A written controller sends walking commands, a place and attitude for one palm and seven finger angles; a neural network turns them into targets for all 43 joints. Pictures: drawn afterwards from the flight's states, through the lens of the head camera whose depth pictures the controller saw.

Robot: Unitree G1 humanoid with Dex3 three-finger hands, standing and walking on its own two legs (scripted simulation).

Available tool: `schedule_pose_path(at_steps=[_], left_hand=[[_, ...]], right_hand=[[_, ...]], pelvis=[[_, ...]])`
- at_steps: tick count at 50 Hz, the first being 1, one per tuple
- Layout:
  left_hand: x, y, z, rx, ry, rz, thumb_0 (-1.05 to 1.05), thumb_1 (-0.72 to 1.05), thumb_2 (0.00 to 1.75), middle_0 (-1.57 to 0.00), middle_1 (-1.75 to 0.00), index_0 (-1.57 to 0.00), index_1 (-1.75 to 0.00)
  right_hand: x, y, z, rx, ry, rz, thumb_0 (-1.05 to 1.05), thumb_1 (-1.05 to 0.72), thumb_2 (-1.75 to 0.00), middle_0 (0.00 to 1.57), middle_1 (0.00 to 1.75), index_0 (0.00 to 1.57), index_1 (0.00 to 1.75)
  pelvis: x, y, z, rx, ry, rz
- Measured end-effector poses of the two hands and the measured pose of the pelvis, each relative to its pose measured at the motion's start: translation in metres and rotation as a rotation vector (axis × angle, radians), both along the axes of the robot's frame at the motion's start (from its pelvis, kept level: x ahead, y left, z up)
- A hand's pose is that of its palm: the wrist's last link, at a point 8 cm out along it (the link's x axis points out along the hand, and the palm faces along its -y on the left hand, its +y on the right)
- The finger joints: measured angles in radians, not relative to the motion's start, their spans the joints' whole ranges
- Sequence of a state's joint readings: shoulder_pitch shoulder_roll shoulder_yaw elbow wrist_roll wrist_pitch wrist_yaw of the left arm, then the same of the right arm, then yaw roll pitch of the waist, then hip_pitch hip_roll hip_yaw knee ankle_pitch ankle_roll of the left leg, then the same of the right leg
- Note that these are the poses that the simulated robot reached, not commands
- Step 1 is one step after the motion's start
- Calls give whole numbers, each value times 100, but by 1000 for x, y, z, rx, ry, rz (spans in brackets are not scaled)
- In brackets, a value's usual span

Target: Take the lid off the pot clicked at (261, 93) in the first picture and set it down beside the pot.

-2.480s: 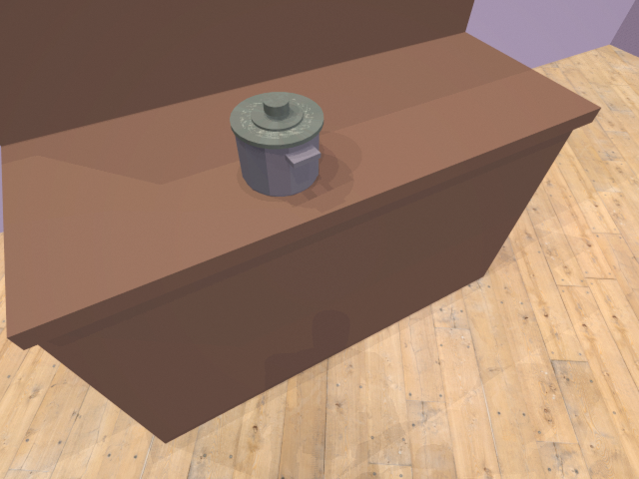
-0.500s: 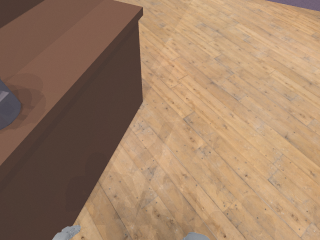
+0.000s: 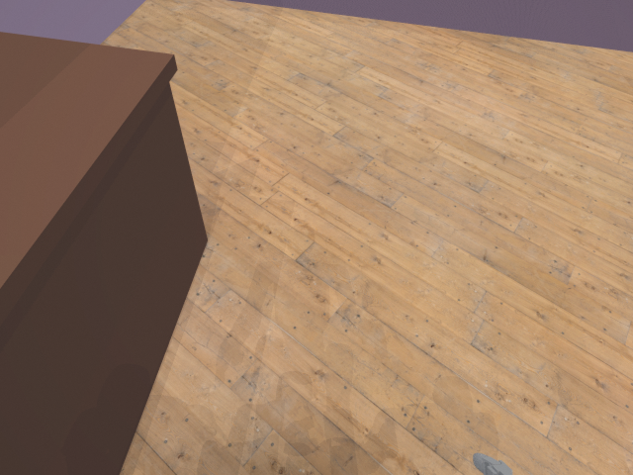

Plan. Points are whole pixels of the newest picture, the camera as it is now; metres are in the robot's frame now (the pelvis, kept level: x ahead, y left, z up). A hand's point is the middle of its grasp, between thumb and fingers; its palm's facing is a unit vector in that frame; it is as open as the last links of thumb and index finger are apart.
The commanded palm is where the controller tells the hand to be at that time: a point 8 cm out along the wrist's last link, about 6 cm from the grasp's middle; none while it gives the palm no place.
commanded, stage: walk to a spot facing it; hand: left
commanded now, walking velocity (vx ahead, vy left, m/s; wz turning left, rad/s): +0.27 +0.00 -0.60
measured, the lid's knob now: out of the picture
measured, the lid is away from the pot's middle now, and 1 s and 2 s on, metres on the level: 0.00 0.00 0.00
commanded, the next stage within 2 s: none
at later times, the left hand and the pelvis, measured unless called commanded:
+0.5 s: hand (258, 361) +0.31 +0.12 -0.17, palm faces -0.36 -0.93 -0.09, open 7.4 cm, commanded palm none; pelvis +0.14 +0.00 +0.00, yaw -17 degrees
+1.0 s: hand (287, 284) +0.46 +0.09 -0.16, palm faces -0.42 -0.88 -0.23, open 7.3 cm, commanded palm none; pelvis +0.35 -0.09 +0.01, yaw -33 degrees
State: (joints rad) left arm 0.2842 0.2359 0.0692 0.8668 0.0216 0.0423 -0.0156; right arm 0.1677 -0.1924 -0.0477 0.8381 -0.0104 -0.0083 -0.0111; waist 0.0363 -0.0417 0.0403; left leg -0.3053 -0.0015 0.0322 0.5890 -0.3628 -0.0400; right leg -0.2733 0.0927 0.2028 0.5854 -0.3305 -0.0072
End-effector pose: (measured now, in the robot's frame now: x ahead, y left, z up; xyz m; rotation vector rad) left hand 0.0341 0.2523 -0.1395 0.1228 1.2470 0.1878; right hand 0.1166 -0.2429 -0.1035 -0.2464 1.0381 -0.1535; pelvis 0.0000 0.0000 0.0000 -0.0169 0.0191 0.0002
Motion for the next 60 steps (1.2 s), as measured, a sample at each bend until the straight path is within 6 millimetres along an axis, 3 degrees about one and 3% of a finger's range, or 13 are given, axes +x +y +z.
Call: schedule_pose_path(at_steps=[3, 8, 15, 19, 23, 29, 33, 37, 42, 50, 55, 57, 60], left_hand=[[12, 13, -6, -16, 28, -33, 1, 91, 90, -20, -30, -21, -30], [54, 23, 2, -43, 23, -112, 1, 91, 90, -20, -30, -20, -30], [128, 12, 3, -59, 30, -219, 1, 91, 90, -20, -30, -20, -30], [181, -14, -1, -78, 31, -302, 1, 91, 90, -20, -30, -20, -30], [249, -55, -5, -103, -2, -403, 1, 91, 90, -20, -30, -20, -30], [360, -133, -11, -125, -134, -538, 1, 91, 90, -20, -30, -20, -30], [401, -158, -12, -100, -200, -541, 0, 91, 90, -20, -30, -20, -30], [409, -155, -1, -42, -132, -547, 0, 91, 90, -20, -30, -20, -30], [413, -141, 12, 15, -31, -552, 0, 91, 90, -20, -30, -21, -30], [438, -117, 16, 51, 75, -501, 0, 91, 90, -20, -30, -21, -30], [472, -103, -4, 60, 157, -505, 0, 91, 90, -20, -30, -21, -30], [493, -104, -11, 66, 175, -538, 0, 91, 90, -20, -30, -20, -30], [533, -116, -12, 64, 163, -616, 1, 91, 90, -20, -30, -20, -30]], right_hand=[[-7, 11, 7, -16, -12, -28, 1, -91, -90, 20, 30, 20, 30], [-44, 23, 17, -23, 89, -123, 1, -91, -90, 20, 30, 20, 30], [-104, 42, 12, 8, 280, -302, 1, -91, -90, 20, 30, 20, 30], [-132, 56, 8, 46, 393, -403, 1, -91, -90, 20, 30, 20, 29], [-149, 71, 4, 95, 505, -493, 1, -91, -90, 20, 30, 20, 29], [-142, 74, -11, 183, 633, -605, 1, -91, -90, 20, 30, 20, 30], [-95, 40, -31, 199, 581, -649, 1, -91, -90, 20, 30, 20, 30], [1, -16, -34, 151, 343, -631, 1, -91, -90, 20, 30, 20, 29], [122, -75, -18, 100, 57, -580, 1, -91, -90, 20, 30, 19, 29], [263, -117, 7, 49, -124, -491, 1, -91, -90, 20, 30, 19, 29], [323, -125, 9, -5, -183, -502, 1, -91, -90, 20, 30, 20, 29], [328, -123, 10, -16, -186, -526, 1, -91, -90, 20, 30, 20, 30], [315, -113, 14, -18, -152, -590, 1, -91, -90, 20, 30, 20, 30]], pelvis=[[10, 11, 1, -7, -12, -43], [33, 21, 15, -28, -13, -100], [73, 25, 18, -32, -2, -187], [99, 18, 14, -27, 1, -234], [128, 5, 8, -20, 7, -275], [184, -29, -13, -12, 6, -340], [217, -55, -21, -8, -19, -388], [246, -70, -7, -4, -34, -434], [283, -80, 6, 17, -24, -495], [353, -87, 9, 27, -5, -576], [407, -86, -5, 5, -1, -648], [419, -86, -7, 6, -19, -685], [432, -88, -3, -4, -37, -737]])
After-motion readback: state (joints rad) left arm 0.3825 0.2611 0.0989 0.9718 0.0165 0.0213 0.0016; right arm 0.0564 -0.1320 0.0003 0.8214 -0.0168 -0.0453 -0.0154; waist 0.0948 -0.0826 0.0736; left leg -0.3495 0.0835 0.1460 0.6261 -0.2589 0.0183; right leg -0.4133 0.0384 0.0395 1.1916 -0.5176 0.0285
